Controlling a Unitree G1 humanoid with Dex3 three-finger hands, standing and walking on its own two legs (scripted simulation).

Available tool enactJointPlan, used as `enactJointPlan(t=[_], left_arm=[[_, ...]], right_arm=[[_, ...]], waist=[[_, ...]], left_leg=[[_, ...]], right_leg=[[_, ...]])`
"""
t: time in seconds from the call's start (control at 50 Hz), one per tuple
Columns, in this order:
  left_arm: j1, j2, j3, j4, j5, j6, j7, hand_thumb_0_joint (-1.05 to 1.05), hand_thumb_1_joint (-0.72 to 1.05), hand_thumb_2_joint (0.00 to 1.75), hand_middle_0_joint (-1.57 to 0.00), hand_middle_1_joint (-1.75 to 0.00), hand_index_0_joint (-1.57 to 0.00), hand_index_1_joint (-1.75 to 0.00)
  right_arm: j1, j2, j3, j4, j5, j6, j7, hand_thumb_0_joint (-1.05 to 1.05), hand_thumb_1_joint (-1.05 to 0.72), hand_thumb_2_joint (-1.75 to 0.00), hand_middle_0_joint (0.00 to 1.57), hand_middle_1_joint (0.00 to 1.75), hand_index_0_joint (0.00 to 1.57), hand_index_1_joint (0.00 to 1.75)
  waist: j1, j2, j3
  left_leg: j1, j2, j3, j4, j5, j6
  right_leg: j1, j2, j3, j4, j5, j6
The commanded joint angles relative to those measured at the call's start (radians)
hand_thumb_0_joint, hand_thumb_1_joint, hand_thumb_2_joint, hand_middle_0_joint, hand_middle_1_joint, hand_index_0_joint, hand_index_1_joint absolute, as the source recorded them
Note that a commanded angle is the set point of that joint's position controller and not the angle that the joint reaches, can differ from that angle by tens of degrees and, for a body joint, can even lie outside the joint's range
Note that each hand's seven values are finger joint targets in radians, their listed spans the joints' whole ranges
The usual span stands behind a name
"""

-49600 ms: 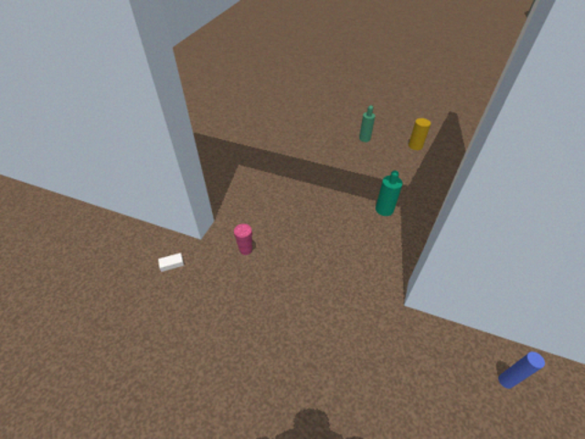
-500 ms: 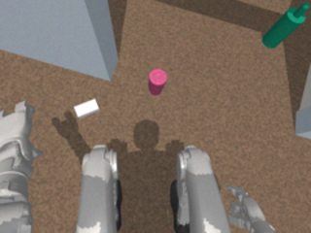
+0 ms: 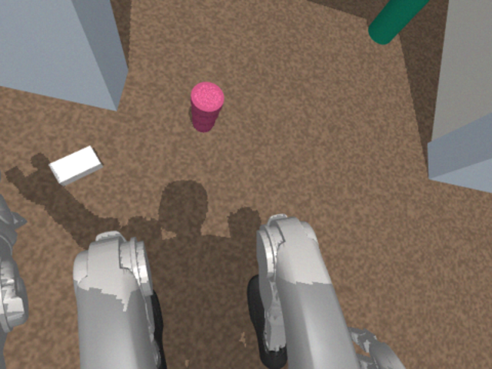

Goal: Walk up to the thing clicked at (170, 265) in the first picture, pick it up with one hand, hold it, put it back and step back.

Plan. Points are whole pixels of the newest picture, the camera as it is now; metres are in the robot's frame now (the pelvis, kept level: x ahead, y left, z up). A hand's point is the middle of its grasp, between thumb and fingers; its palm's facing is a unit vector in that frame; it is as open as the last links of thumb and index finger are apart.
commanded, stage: rise first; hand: left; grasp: from above
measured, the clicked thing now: (76, 165) +0.51 +0.30 -0.34
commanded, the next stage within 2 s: none
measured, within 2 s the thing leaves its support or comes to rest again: neither
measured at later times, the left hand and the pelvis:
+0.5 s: hand (16, 182) +0.43 +0.35 -0.21, palm faces -0.34 -0.25 -0.91, open 13.2 cm; pelvis +0.01 +0.00 -0.03, yaw -2 degrees
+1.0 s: hand (26, 177) +0.45 +0.35 -0.22, palm faces -0.33 -0.25 -0.91, open 13.3 cm; pelvis +0.01 +0.00 -0.04, yaw -4 degrees
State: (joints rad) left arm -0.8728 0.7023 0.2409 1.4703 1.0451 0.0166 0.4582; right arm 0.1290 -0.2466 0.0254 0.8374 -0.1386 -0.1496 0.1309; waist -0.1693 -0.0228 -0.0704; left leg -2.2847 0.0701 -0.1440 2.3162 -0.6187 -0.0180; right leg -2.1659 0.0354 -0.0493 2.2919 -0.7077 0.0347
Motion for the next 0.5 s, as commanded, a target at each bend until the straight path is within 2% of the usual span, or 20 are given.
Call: enactJointPlan(t=[0.0,0.02,0.04,0.06,0.1,0.18,0.24,0.26,0.28,0.34,0.38,0.4,0.42,0.48], left_arm=[[-0.288,0.3,0.016,-0.11,0.014,-0.009,0.047,0.0,-0.41,0.87,-0.21,-0.92,-0.21,-0.91],[-0.284,0.304,0.019,-0.092,0.012,-0.01,0.045,0.0,-0.41,0.86,-0.21,-0.91,-0.21,-0.9],[-0.289,0.301,0.017,-0.099,0.015,-0.014,0.041,0.0,-0.39,0.85,-0.22,-0.91,-0.22,-0.9],[-0.29,0.303,0.009,-0.091,0.015,-0.017,0.037,0.0,-0.41,0.86,-0.21,-0.92,-0.21,-0.91],[-0.298,0.329,0.028,-0.089,0.021,-0.024,0.038,0.0,-0.39,0.85,-0.22,-0.91,-0.22,-0.9],[-0.301,0.348,0.04,-0.091,0.019,-0.033,0.038,0.0,-0.38,0.83,-0.23,-0.9,-0.24,-0.89],[-0.285,0.358,0.048,-0.094,0.016,-0.038,0.039,0.0,-0.38,0.83,-0.23,-0.91,-0.23,-0.9],[-0.298,0.357,0.041,-0.095,0.021,-0.039,0.035,0.0,-0.39,0.84,-0.21,-0.93,-0.23,-0.92],[-0.303,0.385,0.06,-0.103,0.023,-0.042,0.038,0.0,-0.38,0.83,-0.22,-0.91,-0.23,-0.9],[-0.296,0.363,0.047,-0.097,0.023,-0.043,0.036,0.0,-0.39,0.84,-0.21,-0.93,-0.22,-0.91],[-0.302,0.382,0.06,-0.105,0.016,-0.048,0.038,0.0,-0.38,0.83,-0.22,-0.91,-0.23,-0.9],[-0.282,0.38,0.063,-0.103,0.016,-0.048,0.038,0.0,-0.38,0.83,-0.22,-0.91,-0.23,-0.9],[-0.277,0.37,0.049,-0.093,0.021,-0.048,0.035,0.0,-0.39,0.83,-0.22,-0.92,-0.23,-0.9],[-0.291,0.383,0.054,-0.109,0.021,-0.05,0.033,0.0,-0.37,0.82,-0.23,-0.91,-0.24,-0.9]], right_arm=[[0.175,-0.229,-0.06,-0.022,-0.002,-0.019,0.005,0.0,-0.89,-0.9,0.2,0.3,0.2,0.3],[0.173,-0.23,-0.059,-0.019,0.001,-0.018,0.007,0.0,-0.89,-0.9,0.2,0.3,0.2,0.3],[0.173,-0.23,-0.057,-0.023,-0.004,-0.017,0.011,0.0,-0.9,-0.9,0.2,0.3,0.2,0.3],[0.168,-0.224,-0.051,-0.023,-0.003,-0.017,0.014,0.0,-0.9,-0.9,0.2,0.3,0.2,0.3],[0.177,-0.237,-0.049,-0.021,-0.011,-0.018,0.02,0.0,-0.89,-0.9,0.2,0.3,0.2,0.3],[0.174,-0.233,-0.034,-0.03,-0.016,-0.016,0.033,0.0,-0.9,-0.9,0.2,0.3,0.2,0.3],[0.177,-0.231,-0.03,-0.025,-0.017,-0.012,0.041,0.0,-0.9,-0.9,0.2,0.3,0.2,0.3],[0.173,-0.235,-0.027,-0.028,-0.022,-0.01,0.043,0.0,-0.9,-0.9,0.2,0.3,0.2,0.3],[0.177,-0.243,-0.025,-0.031,-0.024,-0.009,0.045,0.0,-0.9,-0.9,0.2,0.3,0.2,0.3],[0.169,-0.242,-0.022,-0.033,-0.025,-0.004,0.049,0.0,-0.9,-0.9,0.2,0.3,0.2,0.3],[0.175,-0.248,-0.018,-0.036,-0.028,-0.002,0.053,0.0,-0.9,-0.9,0.2,0.3,0.2,0.3],[0.175,-0.248,-0.02,-0.035,-0.026,-0.002,0.053,0.0,-0.9,-0.9,0.2,0.3,0.2,0.3],[0.173,-0.247,-0.017,-0.034,-0.027,-0.001,0.056,0.0,-0.9,-0.9,0.2,0.3,0.2,0.3],[0.174,-0.258,-0.015,-0.04,-0.027,0.003,0.059,0.0,-0.9,-0.9,0.2,0.3,0.2,0.3]], waist=[[0.016,0.28,-0.63],[0.022,0.263,-0.617],[0.009,0.271,-0.616],[0.015,0.276,-0.621],[0.004,0.262,-0.613],[0.002,0.264,-0.619],[0.013,0.25,-0.63],[0.001,0.256,-0.639],[0.004,0.263,-0.638],[-0.003,0.271,-0.625],[-0.01,0.264,-0.624],[-0.001,0.262,-0.621],[-0.004,0.277,-0.615],[-0.012,0.276,-0.619]], left_leg=[[0.546,-0.017,0.1,-0.203,0.073,0.033],[0.533,-0.017,0.099,-0.198,0.067,0.034],[0.534,-0.017,0.097,-0.187,0.067,0.035],[0.526,-0.017,0.102,-0.176,0.075,0.035],[0.505,-0.016,0.1,-0.16,0.074,0.039],[0.482,-0.016,0.099,-0.134,0.095,0.041],[0.471,-0.013,0.102,-0.109,0.127,0.044],[0.464,-0.011,0.099,-0.099,0.128,0.043],[0.461,-0.012,0.097,-0.097,0.126,0.044],[0.473,-0.008,0.091,-0.086,0.126,0.042],[0.438,-0.009,0.089,-0.078,0.121,0.045],[0.456,-0.008,0.088,-0.08,0.127,0.044],[0.463,-0.007,0.085,-0.082,0.129,0.04],[0.471,-0.005,0.079,-0.069,0.146,0.042]], right_leg=[[0.216,0.022,-0.102,-0.234,0.158,-0.073],[0.204,0.022,-0.102,-0.231,0.153,-0.074],[0.205,0.022,-0.106,-0.222,0.155,-0.071],[0.209,0.026,-0.102,-0.222,0.162,-0.072],[0.217,0.025,-0.109,-0.212,0.164,-0.067],[0.241,0.031,-0.113,-0.198,0.188,-0.064],[0.271,0.035,-0.109,-0.191,0.224,-0.06],[0.271,0.038,-0.113,-0.184,0.228,-0.058],[0.267,0.038,-0.115,-0.18,0.227,-0.058],[0.249,0.041,-0.122,-0.17,0.231,-0.059],[0.267,0.044,-0.124,-0.169,0.23,-0.055],[0.262,0.042,-0.127,-0.164,0.233,-0.056],[0.256,0.044,-0.13,-0.159,0.233,-0.06],[0.26,0.047,-0.133,-0.157,0.255,-0.056]])
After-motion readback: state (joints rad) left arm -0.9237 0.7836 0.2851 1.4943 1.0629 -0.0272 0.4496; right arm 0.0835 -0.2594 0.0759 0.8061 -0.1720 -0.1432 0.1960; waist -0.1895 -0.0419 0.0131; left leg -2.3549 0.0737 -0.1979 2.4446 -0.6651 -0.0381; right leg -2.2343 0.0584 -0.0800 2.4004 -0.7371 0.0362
